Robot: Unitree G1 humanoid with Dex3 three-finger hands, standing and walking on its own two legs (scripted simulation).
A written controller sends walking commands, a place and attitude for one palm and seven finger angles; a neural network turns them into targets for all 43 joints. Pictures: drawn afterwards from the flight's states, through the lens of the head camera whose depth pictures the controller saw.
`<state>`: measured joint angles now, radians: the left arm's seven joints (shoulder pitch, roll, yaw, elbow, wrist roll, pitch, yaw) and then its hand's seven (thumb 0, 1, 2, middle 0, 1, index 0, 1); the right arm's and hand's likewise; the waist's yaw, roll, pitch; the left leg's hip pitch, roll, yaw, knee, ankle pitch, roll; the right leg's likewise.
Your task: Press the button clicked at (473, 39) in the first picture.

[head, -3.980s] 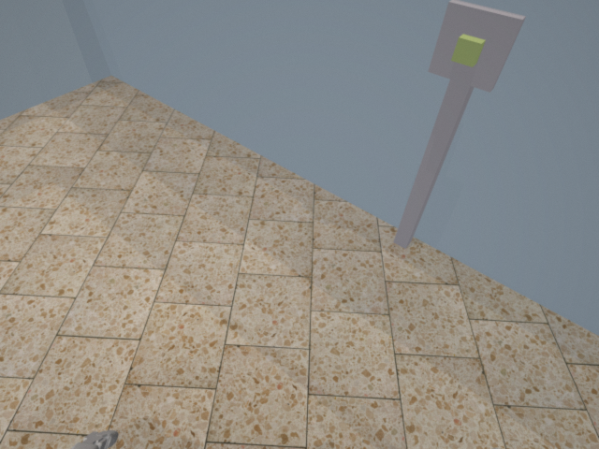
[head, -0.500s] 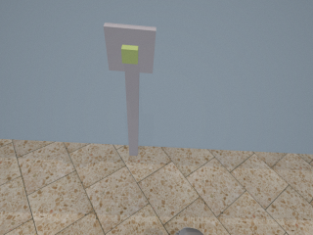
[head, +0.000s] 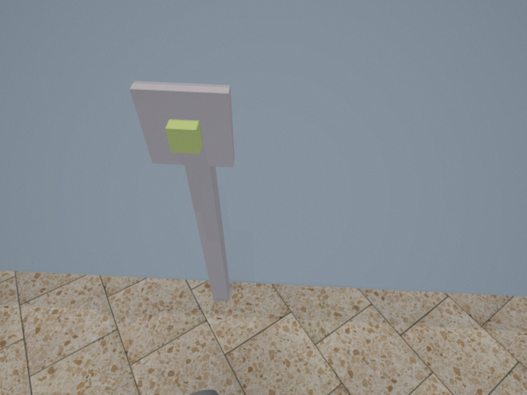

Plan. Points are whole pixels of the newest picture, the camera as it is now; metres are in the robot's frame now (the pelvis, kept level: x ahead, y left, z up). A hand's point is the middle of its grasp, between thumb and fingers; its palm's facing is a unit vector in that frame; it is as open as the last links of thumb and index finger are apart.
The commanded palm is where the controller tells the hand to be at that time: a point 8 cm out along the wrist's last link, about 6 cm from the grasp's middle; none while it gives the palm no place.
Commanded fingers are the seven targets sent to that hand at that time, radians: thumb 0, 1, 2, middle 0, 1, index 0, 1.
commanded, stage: come to a stop and stand still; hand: left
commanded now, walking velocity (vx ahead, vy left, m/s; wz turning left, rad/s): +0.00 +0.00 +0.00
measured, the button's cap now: (185, 135) +0.56 +0.19 +0.09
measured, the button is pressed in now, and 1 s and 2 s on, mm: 0 0 0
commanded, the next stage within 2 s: look again from close up in 1.46 s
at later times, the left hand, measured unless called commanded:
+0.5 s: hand out of the picture +0.06 +0.15 -0.18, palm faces +0.05 -0.96 -0.28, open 7.4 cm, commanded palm none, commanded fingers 0.00 0.90 0.90 -0.20 -0.30 -0.20 -0.30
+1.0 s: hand out of the picture +0.01 +0.17 -0.18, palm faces +0.09 -0.97 -0.21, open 7.4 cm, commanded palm none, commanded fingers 0.00 0.90 0.90 -0.20 -0.30 -0.20 -0.30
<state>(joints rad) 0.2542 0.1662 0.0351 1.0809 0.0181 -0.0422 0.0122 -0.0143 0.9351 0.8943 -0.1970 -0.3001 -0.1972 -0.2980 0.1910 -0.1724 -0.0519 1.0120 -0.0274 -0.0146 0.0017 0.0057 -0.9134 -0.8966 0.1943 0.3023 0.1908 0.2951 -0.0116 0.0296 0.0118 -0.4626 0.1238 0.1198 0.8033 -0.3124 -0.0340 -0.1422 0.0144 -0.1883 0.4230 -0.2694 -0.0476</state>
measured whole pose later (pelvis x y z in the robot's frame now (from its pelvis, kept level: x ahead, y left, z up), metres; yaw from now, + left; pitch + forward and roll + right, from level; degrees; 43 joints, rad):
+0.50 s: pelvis +0.03 -0.05 -0.01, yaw -1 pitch -2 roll +2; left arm 0.25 0.17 0.04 1.02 0.03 0.02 0.03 0.00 0.91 0.89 -0.20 -0.30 -0.20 -0.30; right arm 0.16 -0.20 -0.07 1.04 -0.02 0.05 -0.01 0.00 -0.92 -0.90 0.20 0.30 0.20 0.30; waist 0.02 0.03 0.06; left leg -0.36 0.09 0.12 0.66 -0.34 -0.02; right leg -0.31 -0.07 -0.05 0.65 -0.32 0.00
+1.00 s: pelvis +0.01 -0.02 +0.00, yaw +1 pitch +0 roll +0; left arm 0.27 0.20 0.05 1.08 0.02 0.05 0.02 0.01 0.91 0.89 -0.20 -0.30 -0.20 -0.30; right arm 0.26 -0.15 -0.02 1.05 -0.02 0.01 -0.02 0.01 -0.91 -0.90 0.20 0.30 0.19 0.30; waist 0.03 -0.04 0.02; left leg -0.18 0.03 0.06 0.48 -0.31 -0.01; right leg -0.32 -0.08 -0.06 0.55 -0.28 0.02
